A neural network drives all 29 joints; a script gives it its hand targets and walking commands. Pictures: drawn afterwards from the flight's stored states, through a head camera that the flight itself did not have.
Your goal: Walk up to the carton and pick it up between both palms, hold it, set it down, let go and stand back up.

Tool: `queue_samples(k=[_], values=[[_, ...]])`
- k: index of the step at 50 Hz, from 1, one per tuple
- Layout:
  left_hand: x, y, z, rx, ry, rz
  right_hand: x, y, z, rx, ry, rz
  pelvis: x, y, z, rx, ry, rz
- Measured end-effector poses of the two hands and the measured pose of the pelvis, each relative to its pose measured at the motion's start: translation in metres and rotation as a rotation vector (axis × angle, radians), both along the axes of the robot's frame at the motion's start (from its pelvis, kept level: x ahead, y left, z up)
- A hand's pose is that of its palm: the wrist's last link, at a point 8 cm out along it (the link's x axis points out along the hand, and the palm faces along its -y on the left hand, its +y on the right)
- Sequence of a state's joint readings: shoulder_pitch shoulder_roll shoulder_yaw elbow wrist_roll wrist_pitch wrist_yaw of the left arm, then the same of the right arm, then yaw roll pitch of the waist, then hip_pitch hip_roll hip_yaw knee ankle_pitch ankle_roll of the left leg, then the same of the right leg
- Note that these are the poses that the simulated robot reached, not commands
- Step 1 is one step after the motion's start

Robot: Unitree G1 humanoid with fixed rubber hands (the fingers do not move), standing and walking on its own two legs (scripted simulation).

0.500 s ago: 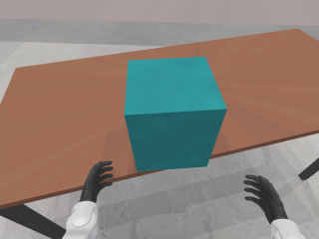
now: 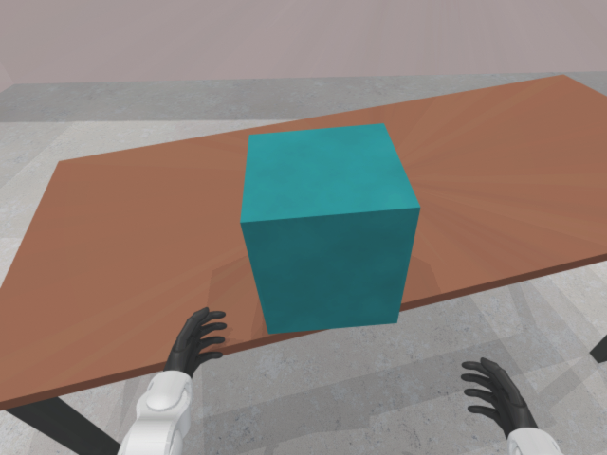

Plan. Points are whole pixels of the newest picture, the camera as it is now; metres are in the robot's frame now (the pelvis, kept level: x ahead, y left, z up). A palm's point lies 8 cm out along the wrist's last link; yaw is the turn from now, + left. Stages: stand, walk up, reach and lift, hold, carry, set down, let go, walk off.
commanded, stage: let go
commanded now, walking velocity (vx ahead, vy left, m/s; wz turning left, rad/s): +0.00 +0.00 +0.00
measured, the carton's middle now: (324, 231) +0.42 +0.03 +0.06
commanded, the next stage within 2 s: stand in 0.52 s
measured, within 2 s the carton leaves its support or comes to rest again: neither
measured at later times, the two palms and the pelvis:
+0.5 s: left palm (183, 360) +0.22 +0.22 +0.01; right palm (519, 429) +0.19 -0.23 -0.06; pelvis +0.00 -0.02 +0.00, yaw +1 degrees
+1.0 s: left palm (186, 366) +0.22 +0.22 +0.00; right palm out of the picture +0.10 -0.24 -0.13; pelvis +0.01 -0.01 -0.01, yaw +2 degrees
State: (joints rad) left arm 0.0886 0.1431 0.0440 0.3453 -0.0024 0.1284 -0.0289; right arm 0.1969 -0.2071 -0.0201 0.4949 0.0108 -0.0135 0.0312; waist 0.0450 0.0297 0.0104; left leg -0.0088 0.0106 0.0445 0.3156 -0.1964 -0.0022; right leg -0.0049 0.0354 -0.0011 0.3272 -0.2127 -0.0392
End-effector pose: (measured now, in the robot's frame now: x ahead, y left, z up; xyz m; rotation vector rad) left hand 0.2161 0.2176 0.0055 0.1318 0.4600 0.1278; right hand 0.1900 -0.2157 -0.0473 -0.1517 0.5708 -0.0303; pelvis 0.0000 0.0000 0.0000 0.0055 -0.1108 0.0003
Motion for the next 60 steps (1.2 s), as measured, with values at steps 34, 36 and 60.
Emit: queue_samples(k=[34,36,60], values=[[0.002,-0.002,-0.005,0.1,-0.088,-0.029,-0.04,-0.026,-0.057,-0.057,0.275,-0.004,0.008,-0.016,-0.007,-0.017,0.088,0.031],[0.002,-0.002,-0.005,0.111,-0.098,-0.033,-0.055,-0.031,-0.066,-0.056,0.342,-0.019,0.009,-0.016,-0.008,-0.018,0.103,0.032],[0.004,0.0,-0.008,0.115,-0.133,-0.061,-0.085,-0.017,-0.079,-0.026,0.433,-0.08,0.0,-0.005,-0.013,-0.015,0.129,0.033]])
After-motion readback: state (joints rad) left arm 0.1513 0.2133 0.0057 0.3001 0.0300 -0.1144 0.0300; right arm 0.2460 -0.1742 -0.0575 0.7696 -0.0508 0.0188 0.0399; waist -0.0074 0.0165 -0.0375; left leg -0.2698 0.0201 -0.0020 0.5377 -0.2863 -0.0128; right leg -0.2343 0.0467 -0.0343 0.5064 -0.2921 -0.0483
